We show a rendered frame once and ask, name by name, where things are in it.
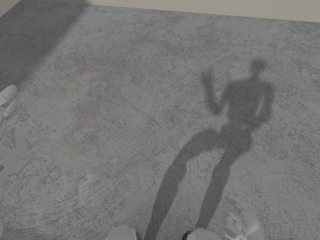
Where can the robot thigh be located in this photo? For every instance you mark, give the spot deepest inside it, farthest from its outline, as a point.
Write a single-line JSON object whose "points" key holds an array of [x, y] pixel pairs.
{"points": [[202, 234], [123, 232]]}

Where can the robot right thigh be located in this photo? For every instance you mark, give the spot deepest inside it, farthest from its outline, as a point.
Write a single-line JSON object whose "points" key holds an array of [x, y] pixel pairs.
{"points": [[202, 234]]}

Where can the robot left thigh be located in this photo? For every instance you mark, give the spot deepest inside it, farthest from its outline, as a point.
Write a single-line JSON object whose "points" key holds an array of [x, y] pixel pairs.
{"points": [[123, 232]]}

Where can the left robot hand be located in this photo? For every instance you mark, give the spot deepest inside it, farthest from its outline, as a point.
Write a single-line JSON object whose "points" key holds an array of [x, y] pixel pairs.
{"points": [[18, 160]]}

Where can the right robot hand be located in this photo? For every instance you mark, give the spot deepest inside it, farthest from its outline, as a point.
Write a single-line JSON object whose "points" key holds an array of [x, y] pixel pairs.
{"points": [[245, 228]]}

